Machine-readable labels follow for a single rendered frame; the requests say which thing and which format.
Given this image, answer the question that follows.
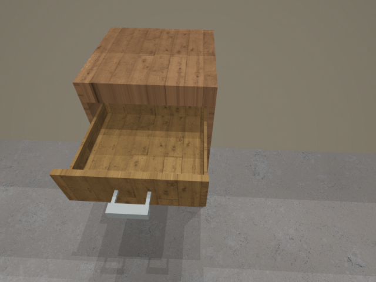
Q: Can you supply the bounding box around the cabinet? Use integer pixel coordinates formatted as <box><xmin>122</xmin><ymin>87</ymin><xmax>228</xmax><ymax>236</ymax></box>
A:
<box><xmin>73</xmin><ymin>27</ymin><xmax>217</xmax><ymax>207</ymax></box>

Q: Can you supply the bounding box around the drawer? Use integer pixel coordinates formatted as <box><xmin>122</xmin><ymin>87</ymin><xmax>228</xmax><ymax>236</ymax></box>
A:
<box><xmin>49</xmin><ymin>103</ymin><xmax>209</xmax><ymax>207</ymax></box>

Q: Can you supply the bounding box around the handle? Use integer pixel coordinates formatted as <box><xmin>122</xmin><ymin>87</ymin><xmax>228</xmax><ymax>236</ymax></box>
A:
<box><xmin>105</xmin><ymin>190</ymin><xmax>152</xmax><ymax>220</ymax></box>

